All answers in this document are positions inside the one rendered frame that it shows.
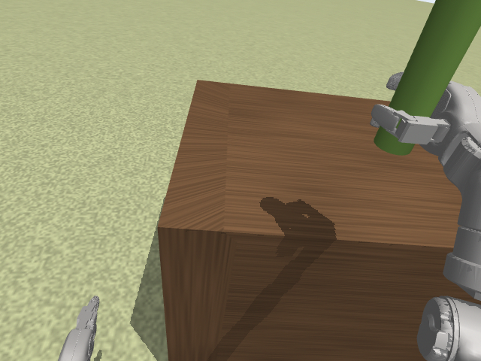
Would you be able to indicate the right robot arm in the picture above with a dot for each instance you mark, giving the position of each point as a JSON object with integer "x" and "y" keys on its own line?
{"x": 450, "y": 329}

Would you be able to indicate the can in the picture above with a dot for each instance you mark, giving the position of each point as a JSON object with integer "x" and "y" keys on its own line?
{"x": 445, "y": 38}

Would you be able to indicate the left robot hand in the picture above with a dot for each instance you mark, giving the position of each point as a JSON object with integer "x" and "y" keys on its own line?
{"x": 79, "y": 343}

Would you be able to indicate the right robot hand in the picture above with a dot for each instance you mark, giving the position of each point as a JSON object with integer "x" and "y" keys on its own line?
{"x": 459, "y": 105}

